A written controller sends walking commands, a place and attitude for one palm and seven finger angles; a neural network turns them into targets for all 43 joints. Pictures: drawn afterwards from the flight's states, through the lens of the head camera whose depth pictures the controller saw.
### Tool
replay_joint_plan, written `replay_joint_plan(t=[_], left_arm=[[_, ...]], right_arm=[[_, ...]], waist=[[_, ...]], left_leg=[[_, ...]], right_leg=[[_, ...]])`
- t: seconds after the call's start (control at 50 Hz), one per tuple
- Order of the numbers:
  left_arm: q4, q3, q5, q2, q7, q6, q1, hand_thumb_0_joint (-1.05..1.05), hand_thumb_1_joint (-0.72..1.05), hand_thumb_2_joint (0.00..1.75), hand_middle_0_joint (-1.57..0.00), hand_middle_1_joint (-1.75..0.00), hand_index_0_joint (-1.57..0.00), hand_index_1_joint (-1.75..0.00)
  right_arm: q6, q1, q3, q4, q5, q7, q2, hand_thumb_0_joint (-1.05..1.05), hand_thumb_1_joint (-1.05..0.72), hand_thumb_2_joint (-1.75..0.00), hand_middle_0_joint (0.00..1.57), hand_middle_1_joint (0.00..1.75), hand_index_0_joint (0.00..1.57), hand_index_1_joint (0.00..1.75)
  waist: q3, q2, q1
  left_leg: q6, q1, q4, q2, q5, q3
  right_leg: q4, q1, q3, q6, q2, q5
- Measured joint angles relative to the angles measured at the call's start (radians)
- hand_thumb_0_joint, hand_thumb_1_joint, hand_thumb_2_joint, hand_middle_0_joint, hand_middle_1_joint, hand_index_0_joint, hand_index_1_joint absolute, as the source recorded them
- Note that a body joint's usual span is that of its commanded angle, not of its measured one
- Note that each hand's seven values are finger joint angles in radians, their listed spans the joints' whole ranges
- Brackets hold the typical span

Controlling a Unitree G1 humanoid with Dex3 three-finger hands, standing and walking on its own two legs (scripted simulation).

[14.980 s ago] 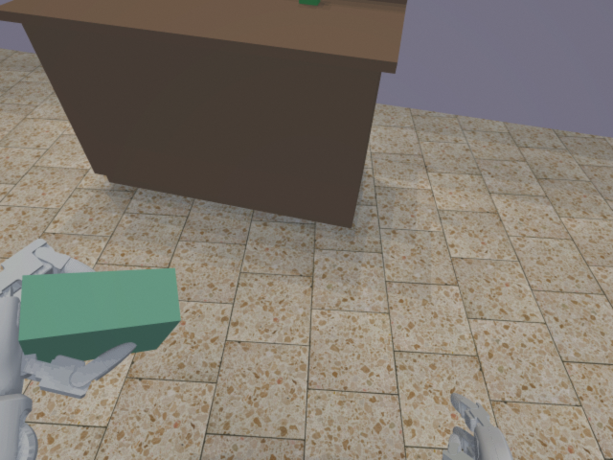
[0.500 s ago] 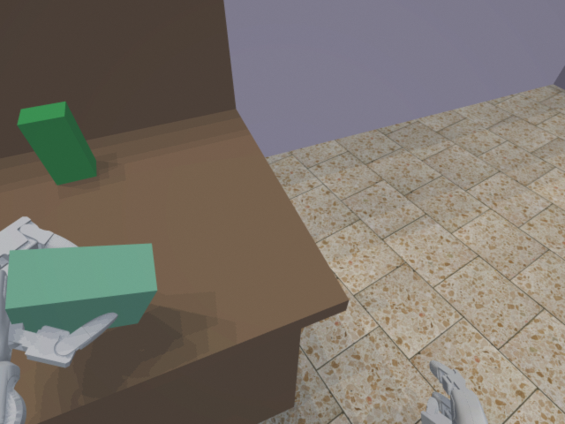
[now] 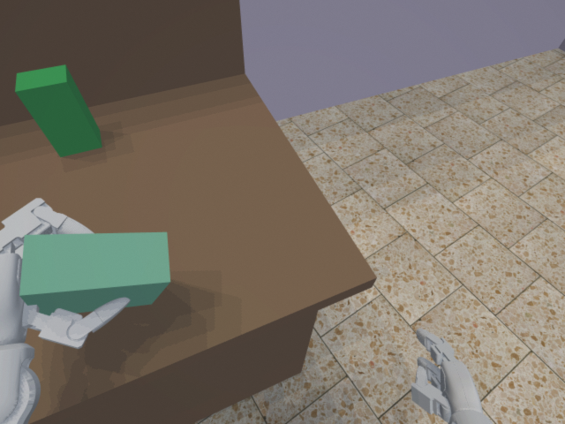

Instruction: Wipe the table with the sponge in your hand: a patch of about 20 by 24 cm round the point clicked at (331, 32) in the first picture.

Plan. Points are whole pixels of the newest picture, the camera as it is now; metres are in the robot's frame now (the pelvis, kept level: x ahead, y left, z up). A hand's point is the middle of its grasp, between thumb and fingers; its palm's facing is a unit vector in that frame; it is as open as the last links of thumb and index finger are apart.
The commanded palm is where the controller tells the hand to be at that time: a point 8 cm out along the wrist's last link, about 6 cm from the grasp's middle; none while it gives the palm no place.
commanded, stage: look again from close up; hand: left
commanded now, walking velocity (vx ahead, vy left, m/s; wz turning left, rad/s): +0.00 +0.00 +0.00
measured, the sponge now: (120, 274) +0.25 +0.20 +0.13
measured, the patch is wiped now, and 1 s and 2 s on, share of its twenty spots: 0.00 0.00 0.00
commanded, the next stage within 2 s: shuffle to correct the standing spot in 0.02 s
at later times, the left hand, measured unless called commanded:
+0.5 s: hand (34, 285) +0.22 +0.26 +0.16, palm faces +0.32 -0.87 -0.39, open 9.7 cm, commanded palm +0.15 +0.31 +0.18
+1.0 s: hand (106, 298) +0.21 +0.19 +0.15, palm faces +0.32 -0.90 -0.30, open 9.7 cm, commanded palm +0.14 +0.23 +0.18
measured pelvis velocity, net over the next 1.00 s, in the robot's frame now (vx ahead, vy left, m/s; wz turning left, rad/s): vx -0.03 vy -0.04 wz -0.03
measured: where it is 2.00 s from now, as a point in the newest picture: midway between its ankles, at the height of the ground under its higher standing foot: outside the picture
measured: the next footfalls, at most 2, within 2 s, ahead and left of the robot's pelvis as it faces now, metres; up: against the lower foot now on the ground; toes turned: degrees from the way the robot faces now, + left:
right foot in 0.52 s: +0.03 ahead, -0.07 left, +0.00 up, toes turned -4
right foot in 1.62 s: +0.03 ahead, -0.26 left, +0.00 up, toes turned +1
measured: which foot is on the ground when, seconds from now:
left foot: down 0.00-1.00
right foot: down 0.00-0.24, up 0.26-0.50, down 0.52-1.00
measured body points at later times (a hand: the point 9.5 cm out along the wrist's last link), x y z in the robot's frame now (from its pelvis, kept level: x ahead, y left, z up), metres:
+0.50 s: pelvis -0.01 +0.03 +0.00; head +0.03 +0.06 +0.44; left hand +0.19 +0.31 +0.18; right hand +0.19 -0.17 -0.06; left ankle +0.02 +0.09 -0.74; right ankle -0.01 -0.07 -0.74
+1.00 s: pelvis -0.03 -0.04 -0.01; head -0.01 -0.01 +0.44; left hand +0.19 +0.24 +0.17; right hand +0.13 -0.29 -0.07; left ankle -0.01 +0.08 -0.74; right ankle -0.01 -0.07 -0.74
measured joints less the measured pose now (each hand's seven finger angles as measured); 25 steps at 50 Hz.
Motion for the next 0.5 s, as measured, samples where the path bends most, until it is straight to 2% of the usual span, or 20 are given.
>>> replay_joint_plan(t=[0.04,0.08,0.18,0.26,0.34,0.42,0.5], left_arm=[[-0.045,-0.040,0.005,0.006,-0.022,-0.009,0.076,0.00,-0.46,1.01,-0.81,-1.33,-0.80,-1.34],[-0.059,-0.039,0.004,0.038,-0.033,-0.015,0.118,0.00,-0.46,1.01,-0.81,-1.33,-0.80,-1.34],[-0.014,0.055,0.002,0.096,-0.015,-0.014,0.064,0.00,-0.46,1.01,-0.81,-1.33,-0.80,-1.34],[0.008,0.100,0.003,0.069,0.002,-0.010,-0.027,0.00,-0.46,1.01,-0.81,-1.33,-0.80,-1.34],[-0.017,0.056,0.017,0.009,-0.002,-0.008,-0.072,0.00,-0.46,1.01,-0.81,-1.33,-0.80,-1.34],[-0.047,0.010,0.021,-0.001,-0.025,-0.003,-0.048,0.00,-0.46,1.01,-0.81,-1.33,-0.80,-1.34],[-0.072,0.035,0.012,0.057,-0.042,0.008,0.001,0.00,-0.46,1.01,-0.81,-1.33,-0.80,-1.34]], right_arm=[[0.001,0.013,0.004,0.001,-0.004,-0.010,0.008,0.02,-0.91,-0.90,0.20,0.30,0.20,0.30],[0.008,0.031,0.010,0.000,-0.006,-0.023,0.021,0.02,-0.91,-0.90,0.20,0.30,0.20,0.30],[0.000,0.065,0.022,0.006,-0.006,-0.045,0.039,0.02,-0.91,-0.90,0.20,0.30,0.20,0.30],[-0.025,0.061,0.029,0.023,-0.008,-0.034,0.048,0.02,-0.91,-0.90,0.20,0.30,0.20,0.30],[-0.040,0.041,0.028,0.021,-0.016,-0.004,0.063,0.02,-0.91,-0.90,0.20,0.30,0.20,0.30],[-0.027,0.011,0.032,-0.005,-0.022,0.021,0.083,0.02,-0.91,-0.90,0.21,0.30,0.20,0.30],[-0.006,-0.011,0.039,-0.039,-0.019,0.026,0.097,0.02,-0.91,-0.90,0.21,0.30,0.20,0.30]], waist=[[-0.012,-0.012,-0.012],[-0.023,-0.032,-0.018],[-0.022,-0.067,0.007],[-0.011,-0.076,0.036],[-0.002,-0.078,0.043],[0.007,-0.071,0.024],[0.021,-0.075,0.009]], left_leg=[[0.009,0.001,0.003,-0.009,-0.006,0.003],[0.017,0.003,0.001,-0.017,-0.008,0.001],[0.034,0.011,0.001,-0.039,-0.009,-0.006],[0.043,0.022,0.000,-0.052,-0.010,0.000],[0.049,0.035,-0.014,-0.064,-0.002,0.006],[0.049,0.036,-0.025,-0.056,0.011,0.010],[0.038,0.013,-0.003,-0.039,0.011,0.021]], right_leg=[[0.004,0.001,0.003,0.008,-0.009,-0.005],[0.007,0.003,0.002,0.013,-0.017,-0.010],[0.020,0.010,-0.006,0.028,-0.039,-0.020],[0.041,0.011,0.004,0.031,-0.050,-0.030],[0.130,0.000,0.024,0.025,-0.044,-0.086],[0.162,-0.001,0.004,0.022,-0.027,-0.123],[0.079,0.024,-0.023,0.014,-0.015,-0.097]])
